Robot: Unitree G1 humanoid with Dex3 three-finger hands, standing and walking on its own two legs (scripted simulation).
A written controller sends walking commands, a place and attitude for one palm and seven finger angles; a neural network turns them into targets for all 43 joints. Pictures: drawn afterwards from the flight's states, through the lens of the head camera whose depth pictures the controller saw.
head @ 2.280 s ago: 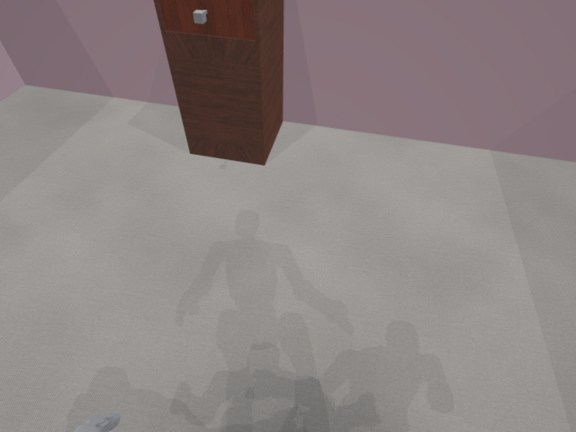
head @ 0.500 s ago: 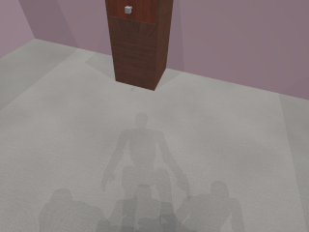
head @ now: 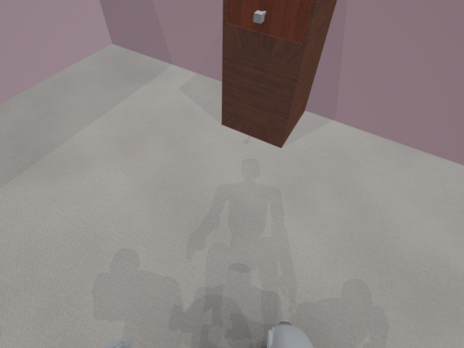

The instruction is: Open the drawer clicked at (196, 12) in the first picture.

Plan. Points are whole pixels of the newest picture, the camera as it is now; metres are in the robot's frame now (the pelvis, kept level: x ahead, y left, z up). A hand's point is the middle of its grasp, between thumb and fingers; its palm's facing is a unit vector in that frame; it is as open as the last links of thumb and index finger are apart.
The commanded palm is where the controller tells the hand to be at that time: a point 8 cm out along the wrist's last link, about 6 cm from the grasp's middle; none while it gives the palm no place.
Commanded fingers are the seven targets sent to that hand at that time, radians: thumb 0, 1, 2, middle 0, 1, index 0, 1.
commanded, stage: walk to a spot facing it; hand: left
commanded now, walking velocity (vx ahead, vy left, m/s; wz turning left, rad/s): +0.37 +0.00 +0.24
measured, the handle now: (261, 15) +1.40 -0.11 -0.02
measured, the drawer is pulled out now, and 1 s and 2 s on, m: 0.00 0.00 0.00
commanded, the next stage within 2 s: turn to face it in 1.12 s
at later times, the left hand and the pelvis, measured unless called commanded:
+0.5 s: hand out of the picture +0.14 +0.13 -0.17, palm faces +0.25 -0.95 -0.20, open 7.3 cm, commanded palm none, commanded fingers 0.00 0.90 0.90 -0.20 -0.30 -0.20 -0.30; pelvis +0.23 -0.03 +0.00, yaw +12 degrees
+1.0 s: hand (129, 217) +0.45 +0.27 -0.17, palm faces +0.30 -0.94 -0.15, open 7.4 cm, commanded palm none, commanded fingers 0.00 0.90 0.90 -0.20 -0.30 -0.20 -0.30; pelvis +0.42 +0.07 +0.00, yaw +15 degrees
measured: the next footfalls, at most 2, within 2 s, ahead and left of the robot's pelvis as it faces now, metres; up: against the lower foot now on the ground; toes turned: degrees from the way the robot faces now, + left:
right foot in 0.14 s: +0.23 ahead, -0.15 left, +0.00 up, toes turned -3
left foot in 0.64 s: +0.39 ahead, +0.13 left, +0.00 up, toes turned +23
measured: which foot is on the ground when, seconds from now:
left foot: down 0.00-0.14, up 0.16-0.62, down 0.64-1.00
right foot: up 0.00-0.12, down 0.14-0.66, up 0.68-1.00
